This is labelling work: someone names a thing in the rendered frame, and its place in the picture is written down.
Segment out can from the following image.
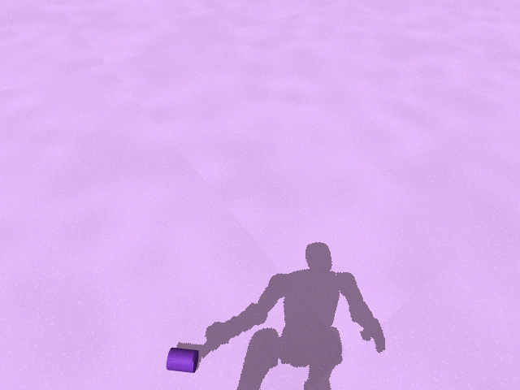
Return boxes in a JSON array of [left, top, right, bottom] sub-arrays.
[[167, 348, 199, 373]]

